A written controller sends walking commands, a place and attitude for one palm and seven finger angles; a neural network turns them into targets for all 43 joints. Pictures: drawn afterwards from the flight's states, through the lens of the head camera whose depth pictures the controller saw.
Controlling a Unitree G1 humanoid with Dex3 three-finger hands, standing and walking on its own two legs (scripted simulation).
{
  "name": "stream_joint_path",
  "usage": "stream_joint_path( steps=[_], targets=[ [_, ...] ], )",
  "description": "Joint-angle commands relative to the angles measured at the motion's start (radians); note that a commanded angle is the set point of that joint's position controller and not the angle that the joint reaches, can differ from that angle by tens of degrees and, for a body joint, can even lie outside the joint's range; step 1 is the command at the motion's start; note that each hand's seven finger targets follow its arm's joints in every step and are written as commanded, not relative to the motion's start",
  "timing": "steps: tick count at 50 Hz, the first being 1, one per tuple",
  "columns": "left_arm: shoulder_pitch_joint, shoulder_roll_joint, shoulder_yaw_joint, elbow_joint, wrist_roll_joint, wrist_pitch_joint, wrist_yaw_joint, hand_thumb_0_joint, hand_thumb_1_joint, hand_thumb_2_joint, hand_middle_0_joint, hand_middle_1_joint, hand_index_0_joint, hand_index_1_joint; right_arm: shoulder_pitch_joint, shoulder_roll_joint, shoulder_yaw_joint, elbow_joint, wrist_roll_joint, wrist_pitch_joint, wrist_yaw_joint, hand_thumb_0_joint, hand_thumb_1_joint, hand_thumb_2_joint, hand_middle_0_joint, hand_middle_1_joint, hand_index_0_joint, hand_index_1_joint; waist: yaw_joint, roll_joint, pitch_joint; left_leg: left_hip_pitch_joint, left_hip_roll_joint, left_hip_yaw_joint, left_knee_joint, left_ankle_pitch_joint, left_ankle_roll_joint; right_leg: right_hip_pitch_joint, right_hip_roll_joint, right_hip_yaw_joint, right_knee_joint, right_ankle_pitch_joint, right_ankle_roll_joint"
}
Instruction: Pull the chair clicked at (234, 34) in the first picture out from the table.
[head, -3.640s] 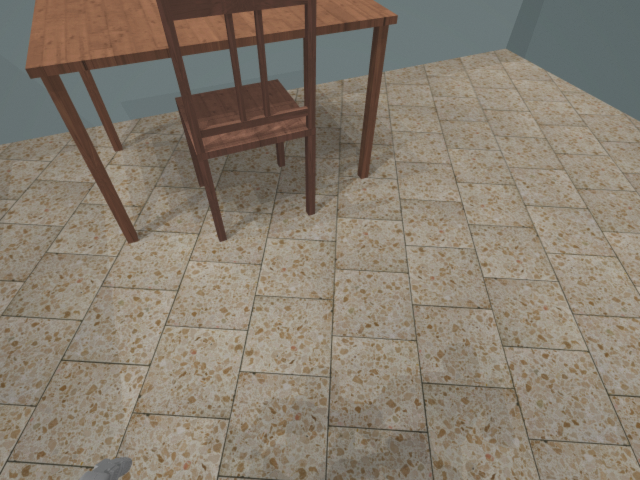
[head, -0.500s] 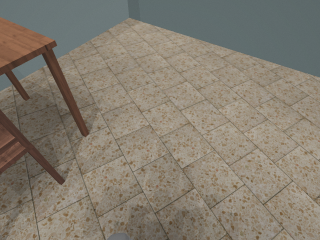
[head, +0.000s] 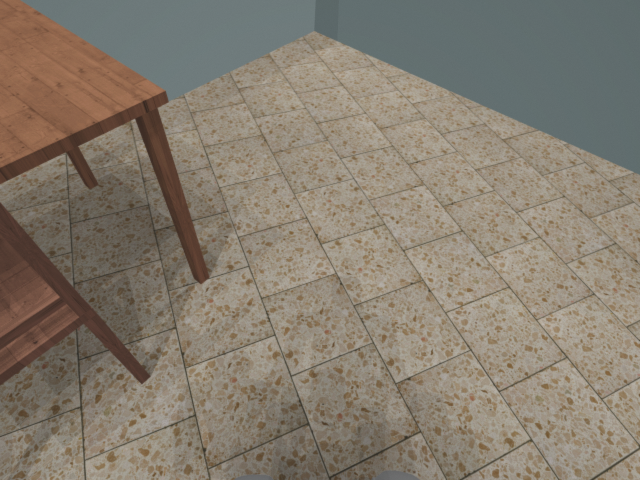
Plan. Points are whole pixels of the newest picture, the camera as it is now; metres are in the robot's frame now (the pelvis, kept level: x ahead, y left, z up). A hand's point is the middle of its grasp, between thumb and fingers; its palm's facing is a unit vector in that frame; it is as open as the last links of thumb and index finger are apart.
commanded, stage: turn to face it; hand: left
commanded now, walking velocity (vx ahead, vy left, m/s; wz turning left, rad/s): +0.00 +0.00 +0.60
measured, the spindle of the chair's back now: out of the picture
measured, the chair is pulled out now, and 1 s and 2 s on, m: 0.00 0.00 0.00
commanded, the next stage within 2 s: take the last steps up to it in 1.40 s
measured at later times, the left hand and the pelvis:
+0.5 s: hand out of the picture +0.05 +0.13 -0.13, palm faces +0.33 -0.90 -0.30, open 7.4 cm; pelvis +0.02 -0.09 +0.01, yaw +20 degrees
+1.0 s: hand out of the picture -0.12 +0.15 -0.17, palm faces +0.64 -0.72 -0.26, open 7.4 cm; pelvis -0.01 -0.05 +0.00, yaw +38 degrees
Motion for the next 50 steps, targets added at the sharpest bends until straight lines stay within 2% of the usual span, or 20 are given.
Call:
stream_joint_path(
  steps=[1,9,13,14,15,16,17,18,21,26,33,37,39,40,41,42,43,44,46,50],
  targets=[
    [0.053,0.078,0.035,-0.078,0.005,-0.002,0.008,0.000,0.900,0.900,-0.200,-0.300,-0.200,-0.300,0.056,-0.193,-0.054,-0.061,-0.005,0.005,-0.002,0.000,-0.900,-0.900,0.200,0.300,0.200,0.300,-0.015,0.151,-0.128,0.074,0.224,-0.296,-0.251,0.058,0.096,-0.026,-0.014,0.012,-0.026,0.075,0.018],
    [-0.045,0.088,0.034,-0.160,-0.004,-0.005,0.010,0.000,0.900,0.900,-0.200,-0.300,-0.200,-0.300,0.089,-0.232,-0.085,-0.080,-0.014,0.025,0.002,0.000,-0.900,-0.900,0.200,0.300,0.200,0.300,-0.045,0.199,-0.152,0.116,0.204,-0.428,-0.186,0.151,0.111,0.030,0.035,0.023,-0.282,0.024,0.015],
    [0.059,0.129,0.040,-0.151,-0.012,-0.018,0.018,0.000,0.900,0.900,-0.200,-0.300,-0.200,-0.300,0.034,-0.230,-0.092,-0.110,-0.003,0.036,0.009,0.000,-0.900,-0.900,0.200,0.300,0.200,0.300,0.015,0.165,-0.173,-0.032,0.125,-0.417,-0.081,0.123,0.038,0.305,0.043,0.022,-0.647,0.206,-0.002],
    [0.093,0.199,0.052,-0.150,0.000,-0.027,0.025,0.000,0.900,0.900,-0.200,-0.300,-0.200,-0.300,0.045,-0.169,-0.085,-0.123,0.006,0.038,0.014,0.000,-0.900,-0.900,0.200,0.300,0.200,0.300,0.032,-0.019,-0.188,-0.209,0.037,-0.320,0.074,-0.077,-0.033,0.468,-0.131,0.177,-0.804,0.162,-0.048],
    [0.069,0.295,0.065,-0.169,0.015,-0.028,0.028,0.000,0.900,0.900,-0.200,-0.300,-0.200,-0.300,0.043,-0.114,-0.076,-0.152,0.002,0.037,0.013,0.000,-0.900,-0.900,0.200,0.300,0.200,0.300,0.032,-0.308,-0.132,-0.374,-0.097,-0.100,0.341,-0.367,-0.120,0.442,-0.413,0.448,-0.868,0.199,-0.156],
    [0.022,0.280,0.053,-0.189,0.005,-0.022,0.031,0.000,0.900,0.900,-0.200,-0.300,-0.200,-0.300,0.025,-0.179,-0.088,-0.149,-0.011,0.039,0.014,0.000,-0.900,-0.900,0.200,0.300,0.200,0.300,0.020,-0.197,-0.106,-0.307,-0.028,-0.142,0.519,-0.382,-0.103,0.270,-0.444,0.388,-0.850,0.256,-0.198],
    [-0.061,0.220,0.044,-0.206,0.006,-0.029,0.032,0.000,0.900,0.900,-0.200,-0.300,-0.200,-0.300,0.050,-0.173,-0.090,-0.132,-0.013,0.050,0.021,0.000,-0.900,-0.900,0.200,0.300,0.200,0.300,-0.029,-0.170,-0.061,-0.292,-0.002,-0.161,0.603,-0.299,-0.102,0.202,-0.365,0.272,-0.846,0.273,-0.181],
    [-0.100,0.201,0.040,-0.215,0.003,-0.028,0.032,0.000,0.900,0.900,-0.200,-0.300,-0.200,-0.300,0.071,-0.158,-0.091,-0.113,-0.011,0.059,0.024,0.000,-0.900,-0.900,0.200,0.300,0.200,0.300,-0.053,-0.157,-0.053,-0.272,0.005,-0.131,0.661,-0.270,-0.110,0.181,-0.324,0.235,-0.820,0.332,-0.163],
    [-0.070,0.160,0.019,-0.205,0.001,-0.041,0.023,0.000,0.900,0.900,-0.200,-0.300,-0.200,-0.300,0.094,-0.142,-0.079,-0.086,-0.010,0.064,0.036,0.000,-0.900,-0.900,0.200,0.300,0.200,0.300,-0.052,-0.134,-0.038,-0.283,0.024,-0.072,0.715,-0.170,-0.139,0.260,-0.240,0.030,-0.736,0.586,-0.143],
    [0.053,0.186,0.023,-0.173,0.005,-0.037,0.022,0.000,0.900,0.900,-0.200,-0.300,-0.200,-0.300,-0.006,-0.147,-0.071,-0.110,-0.009,0.075,0.036,0.000,-0.900,-0.900,0.200,0.300,0.200,0.300,0.004,-0.155,-0.028,-0.287,0.045,-0.040,0.651,-0.187,-0.158,0.336,-0.273,-0.003,-0.727,0.634,-0.157],
    [0.111,0.220,0.032,-0.147,0.015,-0.028,0.020,0.000,0.900,0.900,-0.200,-0.300,-0.200,-0.300,-0.115,-0.138,-0.048,-0.140,0.000,0.065,0.039,0.000,-0.900,-0.900,0.200,0.300,0.200,0.300,0.039,-0.179,-0.070,-0.187,0.051,0.017,0.404,-0.263,-0.140,0.394,-0.318,-0.043,-0.675,0.733,-0.179],
    [0.103,0.249,0.045,-0.141,0.017,-0.019,0.016,0.000,0.900,0.900,-0.200,-0.300,-0.200,-0.300,-0.098,-0.138,-0.039,-0.150,0.004,0.049,0.037,0.000,-0.900,-0.900,0.200,0.300,0.200,0.300,0.037,-0.199,-0.124,-0.049,0.033,0.066,0.192,-0.248,-0.107,0.386,-0.332,-0.082,-0.605,0.748,-0.162],
    [0.082,0.250,0.049,-0.137,0.006,-0.015,0.011,0.000,0.900,0.900,-0.200,-0.300,-0.200,-0.300,-0.013,-0.171,-0.048,-0.137,0.000,0.038,0.035,0.000,-0.900,-0.900,0.200,0.300,0.200,0.300,-0.016,-0.140,-0.173,0.122,0.030,0.071,-0.028,-0.074,-0.089,0.329,-0.308,-0.156,-0.463,0.686,-0.102],
    [0.082,0.227,0.047,-0.150,-0.002,-0.012,0.006,0.000,0.900,0.900,-0.200,-0.300,-0.200,-0.300,0.060,-0.243,-0.066,-0.119,-0.005,0.027,0.031,0.000,-0.900,-0.900,0.200,0.300,0.200,0.300,-0.060,0.021,-0.227,0.330,0.119,-0.050,-0.119,0.137,-0.044,0.166,-0.258,-0.188,-0.272,0.536,-0.043],
    [0.041,0.160,0.028,-0.201,-0.010,-0.012,-0.004,0.000,0.900,0.900,-0.200,-0.300,-0.200,-0.300,0.123,-0.361,-0.097,-0.114,-0.005,0.020,0.023,0.000,-0.900,-0.900,0.200,0.300,0.200,0.300,-0.102,0.342,-0.232,0.483,0.403,-0.424,-0.129,0.602,0.102,-0.163,-0.101,-0.179,-0.043,-0.141,0.044],
    [-0.021,0.176,0.022,-0.222,0.001,0.003,0.004,0.000,0.900,0.900,-0.200,-0.300,-0.200,-0.300,0.172,-0.378,-0.096,-0.085,0.007,0.030,0.018,0.000,-0.900,-0.900,0.200,0.300,0.200,0.300,-0.110,0.262,-0.241,0.451,0.456,-0.406,-0.105,0.772,0.177,-0.194,-0.088,-0.057,0.052,-0.217,0.037],
    [-0.040,0.171,0.022,-0.234,0.003,0.009,0.003,0.000,0.900,0.900,-0.200,-0.300,-0.200,-0.300,0.145,-0.357,-0.089,-0.095,0.004,0.031,0.010,0.000,-0.900,-0.900,0.200,0.300,0.200,0.300,-0.095,0.179,-0.183,0.399,0.434,-0.347,-0.113,0.727,0.183,-0.214,-0.105,-0.034,0.093,-0.157,0.032],
    [-0.045,0.160,0.028,-0.209,0.003,0.009,0.005,0.000,0.900,0.900,-0.200,-0.300,-0.200,-0.300,0.104,-0.322,-0.081,-0.099,0.000,0.024,0.001,0.000,-0.900,-0.900,0.200,0.300,0.200,0.300,-0.085,0.235,-0.175,0.365,0.360,-0.330,-0.106,0.707,0.153,-0.210,-0.098,-0.012,0.115,-0.104,0.039],
    [-0.015,0.182,0.034,-0.180,-0.001,0.011,-0.001,0.000,0.900,0.900,-0.200,-0.300,-0.200,-0.300,-0.011,-0.276,-0.061,-0.131,-0.002,0.022,-0.002,0.000,-0.900,-0.900,0.200,0.300,0.200,0.300,-0.034,0.215,-0.115,0.258,0.266,-0.236,-0.120,0.596,0.108,-0.155,-0.083,0.016,0.112,0.007,0.041],
    [0.008,0.174,0.032,-0.164,-0.001,0.014,-0.005,0.000,0.900,0.900,-0.200,-0.300,-0.200,-0.300,-0.013,-0.268,-0.058,-0.138,-0.001,0.017,0.003,0.000,-0.900,-0.900,0.200,0.300,0.200,0.300,-0.019,0.151,-0.106,0.211,0.212,-0.229,-0.163,0.443,0.090,-0.095,-0.053,0.009,0.040,0.086,0.049]
  ],
)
